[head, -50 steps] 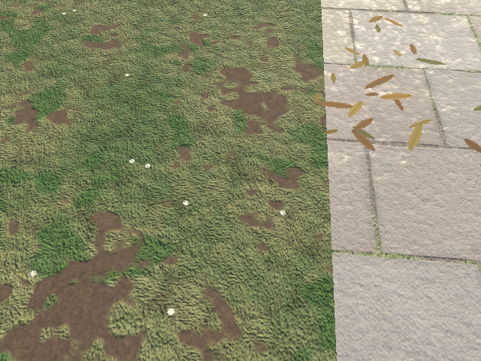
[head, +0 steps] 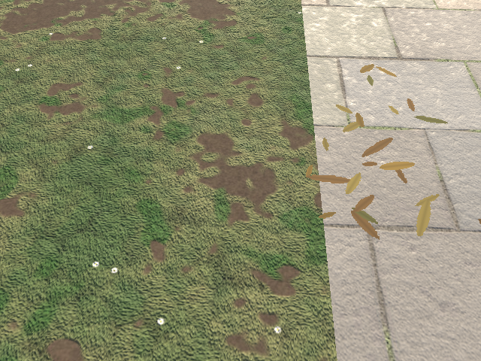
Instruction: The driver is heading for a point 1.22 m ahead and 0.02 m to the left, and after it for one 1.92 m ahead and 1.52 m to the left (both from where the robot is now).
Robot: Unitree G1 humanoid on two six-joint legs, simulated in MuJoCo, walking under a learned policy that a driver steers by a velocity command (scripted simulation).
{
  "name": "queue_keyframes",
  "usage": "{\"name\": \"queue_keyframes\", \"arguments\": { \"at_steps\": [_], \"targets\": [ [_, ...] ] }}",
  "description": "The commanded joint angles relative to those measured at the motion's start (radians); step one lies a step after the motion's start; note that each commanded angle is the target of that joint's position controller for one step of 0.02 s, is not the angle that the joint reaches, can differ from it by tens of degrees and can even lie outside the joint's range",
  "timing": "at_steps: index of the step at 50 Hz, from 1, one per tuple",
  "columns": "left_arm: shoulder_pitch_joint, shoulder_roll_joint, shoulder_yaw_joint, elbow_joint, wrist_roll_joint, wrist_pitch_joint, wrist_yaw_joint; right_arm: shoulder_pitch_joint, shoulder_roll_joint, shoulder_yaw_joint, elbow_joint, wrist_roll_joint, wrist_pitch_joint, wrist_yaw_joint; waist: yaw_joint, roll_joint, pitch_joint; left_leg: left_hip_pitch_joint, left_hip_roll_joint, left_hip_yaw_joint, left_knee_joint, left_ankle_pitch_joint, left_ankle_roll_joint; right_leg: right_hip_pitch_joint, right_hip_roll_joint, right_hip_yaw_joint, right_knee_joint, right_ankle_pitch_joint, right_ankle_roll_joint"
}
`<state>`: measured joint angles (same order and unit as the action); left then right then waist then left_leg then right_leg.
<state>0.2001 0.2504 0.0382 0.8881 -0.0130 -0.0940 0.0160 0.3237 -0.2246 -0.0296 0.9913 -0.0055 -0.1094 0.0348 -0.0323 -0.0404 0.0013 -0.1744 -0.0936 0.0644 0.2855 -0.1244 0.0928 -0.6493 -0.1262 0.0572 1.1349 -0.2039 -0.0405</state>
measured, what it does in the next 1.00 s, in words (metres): walks ahead: right foot, then left foot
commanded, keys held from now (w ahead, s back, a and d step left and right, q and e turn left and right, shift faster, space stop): w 1.00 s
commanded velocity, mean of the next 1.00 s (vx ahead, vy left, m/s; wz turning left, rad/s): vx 0.50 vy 0.00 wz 0.00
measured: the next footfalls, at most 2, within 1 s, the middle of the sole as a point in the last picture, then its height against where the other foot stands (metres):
right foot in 0.30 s outside the picture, level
left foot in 0.86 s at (217, 317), level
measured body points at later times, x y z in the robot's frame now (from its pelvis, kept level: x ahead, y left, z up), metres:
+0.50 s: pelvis +0.27 -0.08 +0.00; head +0.29 -0.10 +0.45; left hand +0.33 +0.18 -0.12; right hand +0.36 -0.35 -0.14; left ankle +0.27 +0.08 -0.66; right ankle +0.29 -0.16 -0.74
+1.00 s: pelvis +0.55 -0.01 -0.01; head +0.57 +0.00 +0.44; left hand +0.57 +0.25 -0.15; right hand +0.67 -0.27 -0.13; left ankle +0.61 +0.07 -0.74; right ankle +0.44 -0.16 -0.65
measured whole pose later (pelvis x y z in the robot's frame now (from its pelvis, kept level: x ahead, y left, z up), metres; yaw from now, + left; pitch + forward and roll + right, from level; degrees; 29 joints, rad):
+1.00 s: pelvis +0.55 -0.01 -0.01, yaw +1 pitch +2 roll +0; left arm 0.31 0.25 0.05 0.97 -0.02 -0.10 0.00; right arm 0.16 -0.24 -0.05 0.90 0.00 -0.10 0.04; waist 0.00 -0.02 0.03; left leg -0.36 -0.03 0.06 0.47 -0.15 0.07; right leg -0.39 -0.04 0.03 1.18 -0.37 -0.05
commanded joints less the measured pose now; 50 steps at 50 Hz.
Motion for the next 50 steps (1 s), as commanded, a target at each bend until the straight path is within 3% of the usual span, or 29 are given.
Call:
{"name": "queue_keyframes", "arguments": {
  "at_steps": [1,6,9,11,13,14,15,16,17,18,19,20,21,22,23,25,28,32,38,41,42,43,44,45,46,47,48,49,50],
  "targets": [
    [0.033,0.043,0.012,-0.042,0.012,0.005,0.007,-0.038,-0.132,-0.021,-0.055,0.002,-0.017,-0.02,0.046,0.078,0.053,-0.093,0.283,-0.217,-0.204,0.065,0.172,-0.032,-0.043,0.003,-0.143,0.152,0.028],
    [-0.156,0.029,0.005,-0.091,0.0,-0.006,-0.01,0.059,-0.165,-0.027,-0.032,0.02,-0.001,-0.035,-0.023,0.083,0.057,0.013,0.271,-0.162,-0.182,0.072,0.123,0.005,0.012,-0.043,-0.464,0.306,0.039],
    [-0.236,0.034,0.001,-0.122,-0.009,-0.011,-0.028,0.108,-0.168,-0.029,-0.01,0.026,0.011,-0.036,-0.05,0.092,0.078,0.109,0.307,-0.172,-0.139,0.055,0.118,-0.003,0.028,-0.046,-0.551,0.26,0.03],
    [-0.254,0.048,0.003,-0.139,-0.01,-0.019,-0.041,0.115,-0.174,-0.034,-0.003,0.026,0.021,-0.038,-0.043,0.099,0.081,0.17,0.339,-0.186,-0.096,0.066,0.107,0.008,0.037,-0.045,-0.595,0.187,0.005],
    [-0.191,0.076,0.015,-0.132,-0.009,-0.028,-0.048,0.091,-0.189,-0.04,-0.006,0.027,0.032,-0.04,0.004,0.117,0.049,0.193,0.349,-0.188,-0.018,0.188,0.087,0.117,0.066,-0.068,-0.636,0.117,-0.024],
    [-0.088,0.105,0.033,-0.103,-0.007,-0.03,-0.046,0.069,-0.185,-0.037,-0.012,0.024,0.037,-0.04,0.063,0.116,-0.008,0.18,0.313,-0.155,0.104,0.355,0.066,0.261,0.099,-0.096,-0.659,0.104,-0.047],
    [0.103,0.166,0.061,-0.048,-0.005,-0.033,-0.039,0.059,-0.152,-0.024,-0.025,0.012,0.039,-0.039,0.139,0.085,-0.131,0.084,0.251,-0.102,0.337,0.406,0.035,0.522,0.073,-0.061,-0.643,0.126,-0.088],
    [0.27,0.281,0.089,-0.02,0.016,-0.029,-0.034,0.129,-0.062,0.006,-0.054,0.001,0.024,-0.034,0.151,-0.114,-0.303,-0.273,0.125,-0.021,0.742,0.104,-0.034,0.928,-0.185,0.306,-0.656,0.09,-0.218],
    [0.308,0.251,0.081,-0.004,0.012,-0.023,-0.04,0.168,-0.025,0.02,-0.041,0.018,-0.002,-0.028,0.14,-0.262,-0.39,-0.515,0.028,-0.115,0.966,-0.418,-0.052,1.068,-0.293,0.672,-0.818,-0.034,-0.306],
    [0.239,0.173,0.056,-0.017,0.006,-0.026,-0.041,0.093,-0.142,-0.009,-0.054,0.041,-0.021,-0.024,0.136,-0.164,-0.269,-0.611,0.096,-0.188,1.061,-0.386,-0.029,0.969,-0.26,0.589,-0.837,-0.069,-0.255],
    [0.144,0.131,0.042,-0.041,0.006,-0.024,-0.04,0.012,-0.165,-0.015,-0.08,0.05,-0.027,-0.025,0.11,-0.1,-0.168,-0.616,0.151,-0.162,1.047,-0.292,-0.015,0.828,-0.224,0.431,-0.848,-0.004,-0.216],
    [0.066,0.102,0.031,-0.053,0.009,-0.023,-0.045,-0.028,-0.153,-0.018,-0.086,0.039,-0.023,-0.03,0.078,-0.024,-0.098,-0.572,0.192,-0.14,0.985,-0.21,-0.021,0.685,-0.178,0.319,-0.885,0.083,-0.196],
    [0.029,0.076,0.023,-0.057,0.014,-0.026,-0.049,-0.032,-0.143,-0.025,-0.086,0.026,-0.01,-0.036,0.048,-0.023,-0.061,-0.519,0.224,-0.141,0.918,-0.157,-0.025,0.594,-0.137,0.241,-0.92,0.13,-0.178],
    [0.022,0.063,0.02,-0.049,0.018,-0.026,-0.053,-0.014,-0.119,-0.025,-0.082,0.023,0.005,-0.036,0.026,-0.038,-0.046,-0.467,0.235,-0.138,0.885,-0.127,-0.03,0.536,-0.112,0.195,-0.951,0.153,-0.172],
    [0.038,0.066,0.021,-0.037,0.018,-0.029,-0.054,0.003,-0.096,-0.023,-0.075,0.022,0.016,-0.037,0.016,-0.038,-0.038,-0.444,0.234,-0.128,0.866,-0.11,-0.037,0.506,-0.098,0.162,-0.97,0.196,-0.178],
    [0.075,0.094,0.029,-0.012,0.018,-0.032,-0.047,-0.019,-0.089,-0.026,-0.087,0.018,0.029,-0.04,0.006,-0.023,-0.012,-0.48,0.239,-0.121,0.81,-0.057,-0.052,0.494,-0.093,0.111,-0.993,0.282,-0.191],
    [0.126,0.111,0.033,0.012,0.017,-0.024,-0.03,-0.136,-0.087,-0.03,-0.128,0.01,0.03,-0.041,0.029,-0.01,0.018,-0.568,0.24,-0.117,0.65,0.072,-0.072,0.532,-0.09,0.069,-1.01,0.328,-0.186],
    [0.178,0.124,0.033,0.035,0.008,-0.015,-0.016,-0.278,-0.067,-0.023,-0.166,0.015,0.022,-0.03,0.07,-0.018,0.048,-0.53,0.209,-0.085,0.418,0.228,-0.072,0.55,-0.064,0.011,-1.03,0.271,-0.157],
    [0.256,0.137,0.042,0.088,-0.003,0.007,-0.006,-0.422,-0.073,-0.017,-0.224,0.026,0.008,0.0,0.102,-0.021,0.098,-0.554,0.182,-0.077,0.265,0.16,-0.041,0.718,-0.13,0.015,-0.971,0.272,-0.147],
    [0.222,0.158,0.051,0.087,-0.004,0.019,-0.001,-0.359,-0.108,-0.031,-0.219,0.027,-0.001,0.011,0.049,-0.047,0.049,-0.403,0.139,-0.041,0.228,0.057,-0.004,0.752,-0.141,0.006,-0.868,0.488,-0.122],
    [0.199,0.161,0.051,0.082,-0.003,0.025,-0.001,-0.263,-0.135,-0.047,-0.192,0.025,-0.003,0.008,-0.007,-0.055,-0.01,-0.255,0.101,-0.008,0.215,0.05,0.016,0.735,-0.114,-0.019,-0.758,0.655,-0.105],
    [0.186,0.138,0.042,0.074,0.003,0.029,-0.001,-0.085,-0.184,-0.073,-0.135,0.024,-0.002,0.001,-0.083,-0.037,-0.116,-0.008,0.095,-0.01,0.222,0.073,0.046,0.65,-0.057,-0.058,-0.554,0.695,-0.076],
    [0.202,0.105,0.025,0.048,0.023,0.026,-0.001,0.102,-0.268,-0.095,-0.099,0.011,0.002,-0.011,-0.129,0.107,-0.271,0.312,0.304,-0.262,0.233,0.08,0.115,0.414,0.018,-0.106,-0.21,0.36,-0.038],
    [0.331,-0.036,-0.012,0.056,0.011,0.002,-0.016,0.134,-0.302,-0.097,-0.083,0.006,0.005,-0.002,-0.049,0.366,-0.39,0.594,0.495,-0.743,0.084,-0.122,0.266,0.039,0.199,-0.034,0.095,-0.343,0.012],
    [0.257,0.078,0.013,0.062,-0.014,-0.022,-0.02,0.1,-0.207,-0.072,-0.091,0.016,0.002,-0.001,-0.081,0.244,-0.327,0.542,0.462,-0.759,0.023,-0.207,0.22,-0.067,0.145,0.084,0.206,-0.364,-0.011],
    [0.16,0.128,0.027,0.028,-0.033,-0.035,-0.021,0.01,-0.169,-0.06,-0.109,0.019,0.0,-0.004,-0.063,0.193,-0.189,0.401,0.435,-0.603,0.007,-0.154,0.174,-0.118,0.094,0.055,0.206,-0.27,-0.027],
    [0.11,0.126,0.028,0.018,-0.028,-0.036,-0.013,-0.078,-0.148,-0.051,-0.128,0.015,-0.001,-0.003,-0.025,0.096,-0.118,0.245,0.401,-0.486,-0.02,-0.043,0.151,-0.071,0.038,0.027,0.159,-0.168,-0.025],
    [0.088,0.117,0.036,0.015,-0.012,-0.029,-0.005,-0.123,-0.121,-0.044,-0.132,0.006,-0.003,0.0,0.003,0.076,-0.066,0.124,0.365,-0.403,-0.051,0.033,0.141,-0.026,0.008,0.018,0.103,-0.112,-0.02],
    [0.112,0.097,0.039,0.017,-0.007,-0.015,-0.004,-0.134,-0.1,-0.037,-0.126,-0.004,-0.006,0.003,0.035,0.103,-0.059,0.056,0.337,-0.348,-0.081,0.064,0.131,0.038,-0.017,0.026,0.067,-0.075,-0.02]
  ]
}}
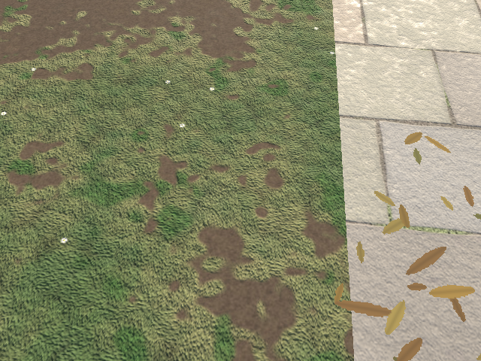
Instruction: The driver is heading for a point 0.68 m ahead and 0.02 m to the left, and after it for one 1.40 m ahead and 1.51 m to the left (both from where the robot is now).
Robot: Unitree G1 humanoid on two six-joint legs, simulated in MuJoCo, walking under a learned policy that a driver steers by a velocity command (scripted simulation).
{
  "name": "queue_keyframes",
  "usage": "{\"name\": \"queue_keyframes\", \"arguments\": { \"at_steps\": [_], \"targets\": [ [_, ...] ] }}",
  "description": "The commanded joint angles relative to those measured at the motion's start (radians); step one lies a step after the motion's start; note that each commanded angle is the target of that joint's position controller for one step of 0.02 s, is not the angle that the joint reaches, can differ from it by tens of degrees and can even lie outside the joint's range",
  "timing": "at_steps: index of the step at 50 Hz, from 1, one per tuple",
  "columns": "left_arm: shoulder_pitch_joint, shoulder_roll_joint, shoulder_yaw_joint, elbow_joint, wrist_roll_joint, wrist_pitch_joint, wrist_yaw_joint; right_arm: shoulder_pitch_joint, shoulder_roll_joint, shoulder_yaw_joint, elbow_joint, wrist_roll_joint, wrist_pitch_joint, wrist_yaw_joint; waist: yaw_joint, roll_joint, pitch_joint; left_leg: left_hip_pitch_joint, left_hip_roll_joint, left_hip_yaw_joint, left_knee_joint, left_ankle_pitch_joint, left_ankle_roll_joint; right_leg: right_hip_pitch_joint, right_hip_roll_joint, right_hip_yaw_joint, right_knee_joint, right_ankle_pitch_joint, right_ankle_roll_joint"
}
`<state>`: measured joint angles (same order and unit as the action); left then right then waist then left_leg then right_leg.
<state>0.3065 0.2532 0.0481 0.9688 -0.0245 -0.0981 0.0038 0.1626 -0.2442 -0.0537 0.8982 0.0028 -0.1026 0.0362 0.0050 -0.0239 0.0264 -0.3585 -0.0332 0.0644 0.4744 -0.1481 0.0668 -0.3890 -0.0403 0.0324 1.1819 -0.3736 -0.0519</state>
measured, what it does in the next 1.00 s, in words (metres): walks ahead: right foot, then left foot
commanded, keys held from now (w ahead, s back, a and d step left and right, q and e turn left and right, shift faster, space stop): w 0.74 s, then w+q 0.10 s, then q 0.16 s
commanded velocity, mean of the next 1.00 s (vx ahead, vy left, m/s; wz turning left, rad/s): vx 0.48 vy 0.00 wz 0.06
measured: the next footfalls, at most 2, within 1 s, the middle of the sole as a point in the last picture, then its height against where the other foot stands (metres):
right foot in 0.44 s outside the picture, level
left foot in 1.00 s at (217, 280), level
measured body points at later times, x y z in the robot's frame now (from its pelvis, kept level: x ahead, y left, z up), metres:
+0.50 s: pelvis +0.27 -0.05 -0.01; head +0.31 -0.06 +0.44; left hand +0.47 +0.19 -0.11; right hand +0.24 -0.32 -0.16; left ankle +0.09 +0.08 -0.68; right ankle +0.38 -0.15 -0.74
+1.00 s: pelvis +0.54 -0.03 -0.01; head +0.57 -0.02 +0.44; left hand +0.51 +0.25 -0.16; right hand +0.75 -0.25 -0.12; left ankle +0.67 +0.08 -0.74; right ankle +0.38 -0.15 -0.73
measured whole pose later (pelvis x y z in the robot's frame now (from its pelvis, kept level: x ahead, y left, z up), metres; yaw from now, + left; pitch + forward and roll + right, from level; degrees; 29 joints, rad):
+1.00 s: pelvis +0.54 -0.03 -0.01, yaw +5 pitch +2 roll -2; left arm 0.33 0.25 0.06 0.99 0.00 -0.05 0.03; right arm 0.05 -0.24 -0.06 0.85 0.01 -0.08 0.05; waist 0.05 0.03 0.02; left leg -0.51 0.02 0.03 0.51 0.03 0.08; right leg 0.03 0.00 -0.14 0.42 -0.44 0.01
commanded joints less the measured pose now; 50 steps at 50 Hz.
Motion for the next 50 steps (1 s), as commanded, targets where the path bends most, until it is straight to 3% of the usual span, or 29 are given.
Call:
{"name": "queue_keyframes", "arguments": {
  "at_steps": [1,2,5,11,16,19,20,21,22,23,24,25,26,27,29,31,34,36,39,42,45,47,48,49,50],
  "targets": [
    [0.026,0.071,0.028,-0.058,0.005,0.002,0.009,0.035,-0.073,-0.012,-0.024,-0.013,-0.014,0.003,0.01,0.098,-0.077,0.206,0.261,-0.314,-0.296,0.1,0.161,-0.193,-0.109,0.046,-0.008,0.109,-0.005],
    [0.032,0.056,0.027,-0.056,0.005,0.011,0.01,0.052,-0.082,-0.014,-0.012,-0.01,-0.016,0.0,0.017,0.098,-0.064,0.181,0.254,-0.282,-0.316,0.126,0.169,-0.19,-0.113,0.037,-0.034,0.119,0.001],
    [-0.064,0.063,0.033,-0.092,0.016,0.023,0.015,0.103,-0.126,-0.024,0.012,-0.008,-0.016,-0.018,0.006,0.073,-0.014,0.187,0.255,-0.233,-0.353,0.186,0.178,-0.29,-0.124,0.029,-0.159,0.232,0.03],
    [-0.264,0.035,0.023,-0.149,0.015,0.012,-0.001,0.194,-0.136,-0.021,0.046,0.004,0.0,-0.04,-0.052,0.078,0.025,0.251,0.216,-0.139,-0.367,0.189,0.131,-0.306,-0.084,-0.013,-0.487,0.482,0.042],
    [-0.397,0.036,0.012,-0.2,0.004,0.001,-0.029,0.273,-0.147,-0.026,0.091,0.011,0.019,-0.043,-0.092,0.08,0.067,0.398,0.269,-0.139,-0.315,0.197,0.131,-0.333,-0.054,-0.029,-0.622,0.428,0.026],
    [-0.381,0.061,0.017,-0.212,0.001,-0.009,-0.045,0.259,-0.163,-0.036,0.098,0.015,0.032,-0.05,-0.057,0.102,0.049,0.46,0.304,-0.145,-0.24,0.325,0.11,-0.262,-0.03,-0.04,-0.669,0.326,-0.012],
    [-0.326,0.083,0.027,-0.2,0.002,-0.011,-0.045,0.236,-0.173,-0.039,0.093,0.015,0.035,-0.051,-0.022,0.117,0.013,0.459,0.297,-0.134,-0.182,0.469,0.098,-0.164,-0.002,-0.062,-0.678,0.299,-0.029],
    [-0.209,0.113,0.045,-0.165,0.006,-0.012,-0.042,0.209,-0.172,-0.038,0.087,0.016,0.04,-0.051,0.045,0.117,-0.056,0.434,0.263,-0.102,-0.052,0.625,0.078,0.006,0.034,-0.092,-0.698,0.308,-0.052],
    [-0.026,0.168,0.07,-0.11,0.01,-0.011,-0.034,0.2,-0.145,-0.027,0.075,0.01,0.041,-0.05,0.118,0.091,-0.172,0.315,0.206,-0.062,0.166,0.603,0.046,0.279,0.009,-0.06,-0.677,0.338,-0.09],
    [0.133,0.266,0.094,-0.081,0.032,-0.008,-0.026,0.284,-0.059,0.0,0.054,-0.004,0.03,-0.044,0.116,-0.096,-0.343,-0.048,0.086,-0.012,0.561,0.23,-0.016,0.692,-0.252,0.31,-0.676,0.29,-0.218],
    [0.156,0.237,0.082,-0.068,0.02,-0.003,-0.029,0.318,-0.013,0.018,0.069,0.007,0.004,-0.035,0.102,-0.252,-0.441,-0.28,-0.033,-0.112,0.796,-0.403,-0.039,0.828,-0.376,0.691,-0.848,0.165,-0.308],
    [0.092,0.17,0.059,-0.079,0.013,-0.004,-0.03,0.237,-0.119,-0.01,0.053,0.032,-0.016,-0.03,0.106,-0.172,-0.326,-0.381,0.036,-0.189,0.889,-0.389,-0.016,0.736,-0.338,0.611,-0.875,0.093,-0.255],
    [0.003,0.132,0.047,-0.101,0.015,-0.004,-0.027,0.15,-0.141,-0.014,0.026,0.047,-0.026,-0.029,0.086,-0.115,-0.205,-0.402,0.089,-0.158,0.875,-0.304,0.0,0.585,-0.302,0.459,-0.893,0.131,-0.215],
    [-0.071,0.106,0.037,-0.111,0.022,-0.006,-0.031,0.109,-0.131,-0.017,0.02,0.037,-0.024,-0.036,0.051,-0.036,-0.121,-0.363,0.134,-0.135,0.808,-0.218,-0.002,0.424,-0.261,0.349,-0.932,0.211,-0.195],
    [-0.121,0.066,0.024,-0.109,0.035,-0.013,-0.037,0.135,-0.101,-0.026,0.03,0.019,0.004,-0.044,-0.009,-0.052,-0.071,-0.246,0.181,-0.14,0.707,-0.138,-0.005,0.256,-0.202,0.232,-0.995,0.278,-0.17],
    [-0.096,0.08,0.028,-0.09,0.031,-0.018,-0.036,0.153,-0.066,-0.025,0.036,0.016,0.025,-0.048,-0.027,-0.049,-0.05,-0.225,0.188,-0.128,0.651,-0.107,-0.018,0.2,-0.186,0.175,-1.038,0.321,-0.184],
    [-0.044,0.119,0.037,-0.067,0.031,-0.017,-0.017,0.05,-0.077,-0.031,0.0,0.005,0.033,-0.052,-0.013,-0.026,-0.006,-0.329,0.196,-0.125,0.506,0.027,-0.046,0.22,-0.187,0.13,-1.073,0.372,-0.19],
    [-0.015,0.121,0.035,-0.055,0.028,-0.011,-0.007,-0.013,-0.069,-0.031,-0.018,0.001,0.029,-0.047,0.001,-0.028,0.004,-0.355,0.189,-0.119,0.393,0.134,-0.055,0.245,-0.171,0.092,-1.078,0.388,-0.173],
    [0.016,0.132,0.036,-0.04,0.024,-0.008,0.002,-0.097,-0.05,-0.022,-0.038,0.01,0.024,-0.035,0.028,-0.038,0.019,-0.326,0.161,-0.088,0.236,0.255,-0.053,0.27,-0.152,0.018,-1.087,0.382,-0.144],
    [0.065,0.135,0.039,-0.01,0.023,-0.005,0.005,-0.175,-0.044,-0.013,-0.065,0.018,0.026,-0.02,0.057,-0.031,0.045,-0.336,0.143,-0.075,0.16,0.268,-0.039,0.35,-0.178,-0.026,-1.084,0.379,-0.134],
    [0.056,0.131,0.038,0.004,0.029,0.015,0.013,-0.215,-0.041,-0.007,-0.096,0.013,0.021,0.001,0.056,-0.029,0.058,-0.298,0.107,-0.058,0.093,0.209,-0.012,0.412,-0.196,-0.095,-0.984,0.622,-0.106],
    [0.013,0.161,0.047,-0.01,0.022,0.029,0.024,-0.172,-0.081,-0.02,-0.106,0.008,0.019,0.014,0.02,-0.071,0.008,-0.212,0.064,-0.026,0.089,0.129,0.013,0.447,-0.202,-0.116,-0.866,0.861,-0.077],
    [-0.011,0.175,0.051,-0.021,0.015,0.037,0.032,-0.101,-0.113,-0.035,-0.095,0.003,0.017,0.018,-0.019,-0.084,-0.042,-0.123,0.03,-0.001,0.076,0.103,0.026,0.456,-0.19,-0.125,-0.763,0.971,-0.056],
    [-0.032,0.172,0.05,-0.034,0.013,0.047,0.039,0.029,-0.15,-0.058,-0.06,0.002,0.015,0.018,-0.082,-0.06,-0.107,0.029,-0.012,0.018,0.011,0.159,0.047,0.432,-0.148,-0.154,-0.585,0.988,-0.022],
    [-0.007,0.165,0.043,-0.056,0.028,0.046,0.043,0.133,-0.227,-0.083,-0.047,-0.005,0.018,0.006,-0.112,0.04,-0.196,0.273,0.084,-0.121,0.01,0.476,0.095,0.259,-0.087,-0.177,-0.316,0.746,0.035]
  ]
}}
